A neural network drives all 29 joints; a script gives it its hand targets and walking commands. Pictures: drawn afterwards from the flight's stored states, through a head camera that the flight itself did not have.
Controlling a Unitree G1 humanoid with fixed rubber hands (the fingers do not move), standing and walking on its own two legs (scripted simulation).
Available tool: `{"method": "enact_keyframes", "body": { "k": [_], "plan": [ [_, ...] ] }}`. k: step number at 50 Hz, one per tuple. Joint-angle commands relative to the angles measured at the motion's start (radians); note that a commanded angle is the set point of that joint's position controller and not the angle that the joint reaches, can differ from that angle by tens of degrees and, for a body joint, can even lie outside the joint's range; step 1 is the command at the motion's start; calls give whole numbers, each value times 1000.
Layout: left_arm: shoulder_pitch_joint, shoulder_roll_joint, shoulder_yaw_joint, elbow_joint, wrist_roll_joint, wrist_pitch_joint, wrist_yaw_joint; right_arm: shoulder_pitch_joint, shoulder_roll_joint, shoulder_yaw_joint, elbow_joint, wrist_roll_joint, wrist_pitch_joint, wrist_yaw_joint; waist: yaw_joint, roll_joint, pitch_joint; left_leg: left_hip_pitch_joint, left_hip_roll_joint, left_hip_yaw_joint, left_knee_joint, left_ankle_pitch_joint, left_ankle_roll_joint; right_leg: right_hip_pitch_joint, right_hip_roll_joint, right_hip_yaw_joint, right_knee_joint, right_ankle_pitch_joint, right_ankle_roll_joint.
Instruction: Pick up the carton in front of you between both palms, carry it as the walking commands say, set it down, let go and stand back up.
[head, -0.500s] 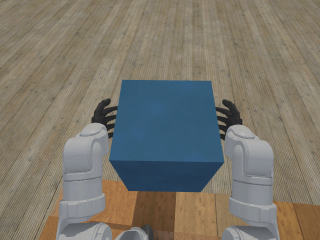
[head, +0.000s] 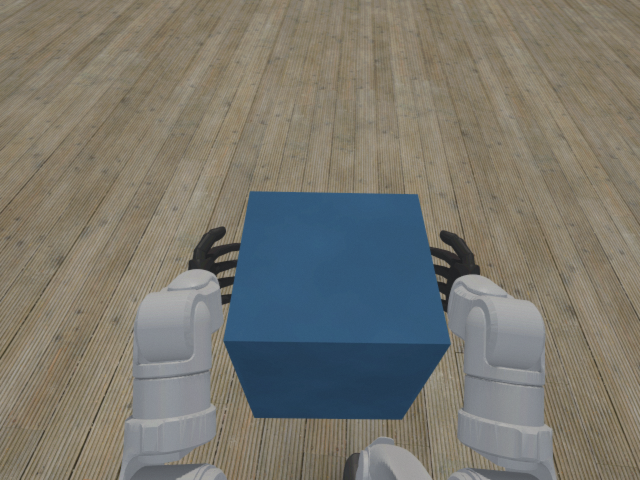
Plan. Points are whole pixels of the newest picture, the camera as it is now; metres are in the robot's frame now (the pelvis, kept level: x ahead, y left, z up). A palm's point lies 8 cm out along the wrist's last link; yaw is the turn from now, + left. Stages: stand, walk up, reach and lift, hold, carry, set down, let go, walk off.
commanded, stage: carry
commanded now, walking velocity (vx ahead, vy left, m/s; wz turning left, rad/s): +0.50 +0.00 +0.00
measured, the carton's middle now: (330, 313) +0.32 +0.00 +0.02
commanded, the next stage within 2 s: none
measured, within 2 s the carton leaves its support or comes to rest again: neither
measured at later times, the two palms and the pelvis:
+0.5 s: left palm (239, 93) +0.68 +0.16 +0.13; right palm (410, 105) +0.69 -0.14 +0.12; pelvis +0.33 +0.00 +0.00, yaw +1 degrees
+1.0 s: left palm (267, 31) +1.00 +0.14 +0.11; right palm (398, 37) +0.99 -0.16 +0.12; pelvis +0.64 +0.00 -0.01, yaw -1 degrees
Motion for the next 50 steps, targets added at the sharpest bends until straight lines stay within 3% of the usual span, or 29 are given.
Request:
{"method": "enact_keyframes", "body": {
  "k": [1, 2, 3, 4, 5, 6, 7, 8, 9, 12, 14, 17, 19, 21, 25, 27, 28, 29, 30, 31, 32, 34, 35, 37, 41, 43, 45, 49, 50],
  "plan": [
    [-681, -921, -754, -53, -407, -29, -218, -596, 876, 728, -31, 422, -16, 251, -7, 158, -290, 147, 197, -31, 164, 1350, -42, 288, 150, -160, -254, 156, -61],
    [-678, -891, -741, -32, -405, -33, -222, -623, 856, 733, -30, 422, -21, 248, 47, 204, -351, 73, 205, -7, 301, 1347, -53, 476, 153, -162, -267, 145, -72],
    [-702, -890, -731, -34, -415, -39, -226, -648, 849, 733, -22, 421, -27, 244, 116, 126, -428, -22, 177, 43, 578, 1215, -88, 703, 112, -119, -357, 160, -76],
    [-743, -873, -730, -17, -420, -48, -227, -741, 850, 737, -25, 424, -33, 242, 163, -10, -468, -276, 104, 23, 798, 717, -101, 957, -38, 69, -321, 307, -117],
    [-742, -864, -708, 9, -434, -55, -229, -779, 861, 753, -22, 434, -34, 238, 99, -229, -505, -581, -27, -25, 1030, -71, -88, 1157, -282, 463, -249, 673, -216],
    [-757, -859, -713, 77, -441, -47, -228, -736, 834, 701, 29, 406, -32, 225, 126, -164, -554, -697, -30, -158, 1253, -68, -92, 1176, -346, 618, -275, 565, -354],
    [-768, -881, -712, 101, -455, -50, -231, -735, 820, 675, 40, 398, -35, 216, 110, -75, -549, -720, 34, -194, 1254, -61, -64, 1090, -337, 601, -299, 313, -360],
    [-827, -920, -727, 79, -478, -59, -238, -785, 827, 664, 31, 396, -37, 210, 89, -19, -482, -729, 71, -169, 1159, -29, -36, 961, -271, 526, -356, 124, -290],
    [-900, -954, -719, 80, -510, -65, -245, -807, 852, 655, 60, 385, -38, 203, 59, 20, -413, -699, 93, -145, 1074, 10, -36, 828, -249, 474, -392, 4, -242],
    [-1011, -1003, -699, 142, -553, -72, -253, -834, 862, 619, 132, 361, -44, 185, 43, -20, -331, -652, 115, -92, 903, 66, -44, 619, -223, 374, -463, -151, -230],
    [-1013, -1013, -669, 157, -549, -77, -257, -880, 907, 630, 124, 371, -51, 180, 57, -42, -330, -689, 127, -79, 761, 85, -60, 655, -234, 346, -447, 11, -253],
    [-991, -1009, -607, 215, -522, -61, -254, -894, 909, 629, 152, 371, -51, 163, 78, -94, -350, -787, 120, -51, 673, 242, -67, 797, -181, 237, -388, 299, -197],
    [-965, -1018, -604, 200, -513, -56, -256, -928, 932, 644, 120, 396, -45, 158, 104, -95, -324, -804, 104, -13, 544, 313, -70, 838, -137, 181, -368, 384, -169],
    [-923, -988, -577, 219, -483, -40, -249, -890, 941, 632, 153, 401, -26, 155, 94, -112, -308, -777, 82, 14, 437, 348, -73, 855, -116, 157, -363, 475, -164],
    [-875, -962, -572, 214, -458, -24, -254, -873, 939, 631, 146, 401, 0, 165, 116, -138, -296, -645, 16, 78, 155, 456, -52, 930, -84, 91, -282, 638, -123],
    [-892, -974, -577, 200, -458, -24, -255, -899, 942, 635, 134, 408, 2, 176, 51, -175, -323, -415, -16, 117, 71, 510, -37, 856, -86, 45, -154, 734, -88],
    [-925, -983, -598, 192, -479, -24, -256, -878, 938, 627, 138, 405, -3, 181, -8, -123, -405, -186, 13, 98, 20, 556, -31, 761, -61, 13, 15, 620, -52],
    [-956, -989, -605, 179, -483, -27, -259, -891, 924, 615, 139, 403, -3, 181, -39, -33, -479, 72, 160, -75, 104, 633, 8, 541, -41, 23, 193, 306, -17],
    [-958, -998, -613, 199, -484, -18, -258, -866, 909, 597, 171, 388, -7, 182, -35, 188, -530, 267, 374, -408, 169, 783, 100, 277, 67, 53, 383, -326, -3],
    [-920, -993, -611, 228, -478, -15, -254, -848, 903, 602, 194, 400, -7, 183, -54, 226, -565, 380, 443, -601, 103, 644, 201, 92, 126, 115, 601, -508, -3],
    [-929, -979, -597, 192, -466, -21, -246, -833, 931, 615, 192, 407, -9, 190, -51, 233, -561, 380, 448, -650, 84, 519, 222, -21, 83, 162, 698, -473, -18],
    [-949, -1040, -616, 170, -467, -28, -236, -946, 1004, 639, 101, 454, -25, 200, -50, 69, -478, 194, 366, -486, 43, 489, 151, -24, 11, 191, 591, -367, -25],
    [-972, -1032, -621, 127, -468, -35, -227, -969, 1042, 659, 79, 478, -28, 209, -31, 83, -477, 154, 341, -428, 28, 481, 120, 7, -2, 175, 521, -331, -16],
    [-962, -1036, -631, 59, -454, -53, -211, -1048, 1079, 694, -9, 527, -41, 214, -22, 66, -486, 107, 334, -371, 13, 484, 103, 34, -14, 156, 428, -312, -10],
    [-887, -993, -658, 16, -414, -67, -177, -972, 1033, 718, -43, 547, -49, 208, -36, 110, -476, 146, 330, -293, 1, 555, 138, -3, -26, 122, 216, -284, 14],
    [-859, -975, -683, -6, -409, -66, -178, -917, 986, 724, -38, 519, -46, 209, -48, 151, -466, 165, 322, -247, -2, 651, 115, 12, -27, 94, 101, -196, 20],
    [-857, -938, -686, -18, -399, -57, -181, -885, 965, 737, -32, 508, -38, 209, -47, 114, -442, 152, 295, -178, 5, 736, 85, 77, -13, 60, -25, -104, 16],
    [-841, -882, -689, 15, -402, -29, -197, -800, 897, 705, 38, 466, -13, 214, -47, 154, -362, 119, 234, -64, 60, 819, 29, 210, 60, -32, -259, 17, 6],
    [-830, -878, -676, 51, -417, -19, -204, -809, 884, 693, 47, 452, -9, 211, -28, 135, -374, 96, 207, -30, 173, 922, 1, 334, 81, -67, -367, 56, -6]
  ]
}}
